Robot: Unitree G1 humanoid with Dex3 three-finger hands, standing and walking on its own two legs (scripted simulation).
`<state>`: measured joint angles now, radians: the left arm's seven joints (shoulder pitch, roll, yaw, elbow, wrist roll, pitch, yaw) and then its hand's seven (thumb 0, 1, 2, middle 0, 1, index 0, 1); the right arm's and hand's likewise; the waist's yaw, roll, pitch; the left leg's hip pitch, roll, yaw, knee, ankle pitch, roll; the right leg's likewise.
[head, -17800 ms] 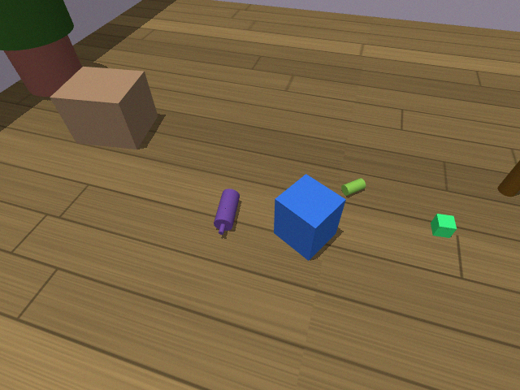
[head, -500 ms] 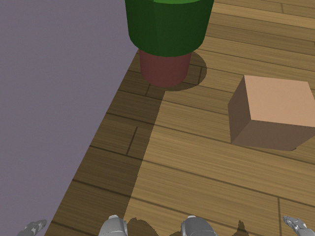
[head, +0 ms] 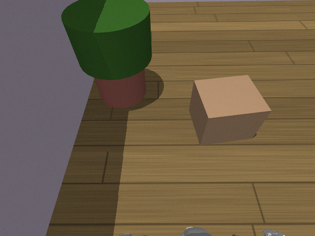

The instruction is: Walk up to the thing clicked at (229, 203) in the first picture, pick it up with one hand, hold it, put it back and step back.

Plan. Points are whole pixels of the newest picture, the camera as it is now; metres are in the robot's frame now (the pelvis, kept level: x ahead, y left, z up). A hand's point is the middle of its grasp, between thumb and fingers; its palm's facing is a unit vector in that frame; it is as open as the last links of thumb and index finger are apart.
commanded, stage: walk up
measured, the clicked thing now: out of the picture +0.48 -1.37 -0.70
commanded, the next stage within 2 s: none
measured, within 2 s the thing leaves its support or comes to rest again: neither
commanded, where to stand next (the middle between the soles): +0.09 +0.02 m, yaw -82 degrees
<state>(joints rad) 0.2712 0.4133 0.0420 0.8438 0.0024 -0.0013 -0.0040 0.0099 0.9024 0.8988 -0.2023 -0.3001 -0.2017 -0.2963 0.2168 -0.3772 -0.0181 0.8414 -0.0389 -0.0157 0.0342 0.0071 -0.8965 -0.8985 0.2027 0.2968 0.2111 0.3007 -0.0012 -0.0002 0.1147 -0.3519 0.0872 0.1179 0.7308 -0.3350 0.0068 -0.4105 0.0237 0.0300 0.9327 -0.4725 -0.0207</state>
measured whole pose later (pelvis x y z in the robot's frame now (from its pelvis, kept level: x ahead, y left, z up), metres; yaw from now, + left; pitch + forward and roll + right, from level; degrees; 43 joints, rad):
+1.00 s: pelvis +0.00 +0.10 +0.01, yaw -56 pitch -2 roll -1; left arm 0.30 0.41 0.07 0.81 0.04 -0.02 -0.02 0.01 0.90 0.90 -0.20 -0.30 -0.20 -0.30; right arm 0.30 -0.48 -0.10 0.79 -0.03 0.05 0.05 0.01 -0.90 -0.90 0.20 0.30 0.21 0.30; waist -0.05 0.07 0.10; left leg -0.43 0.15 0.11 0.84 -0.42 -0.01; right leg -0.25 0.03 0.03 0.63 -0.35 -0.02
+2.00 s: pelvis +0.05 +0.08 +0.00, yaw -80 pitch -3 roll +0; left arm 0.16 0.39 0.03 0.95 0.01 -0.02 0.00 0.01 0.90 0.90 -0.20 -0.30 -0.20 -0.30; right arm 0.16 -0.38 -0.01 0.95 -0.01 0.00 0.01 0.01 -0.90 -0.90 0.20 0.30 0.21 0.30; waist -0.01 0.00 0.10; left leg -0.30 0.08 0.07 0.72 -0.37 -0.03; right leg -0.36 0.04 0.06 0.72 -0.32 -0.01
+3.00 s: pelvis +0.08 +0.06 +0.02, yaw -85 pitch -2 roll +1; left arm 0.09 0.37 0.01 1.06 0.02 0.00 0.00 0.01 0.90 0.90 -0.20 -0.30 -0.20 -0.30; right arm 0.05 -0.37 -0.04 1.07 0.00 0.01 0.02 0.01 -0.90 -0.90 0.20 0.30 0.21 0.30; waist -0.02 -0.01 0.10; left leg -0.16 0.08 0.17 0.50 -0.30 -0.01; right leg -0.26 0.04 0.16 0.54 -0.24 0.02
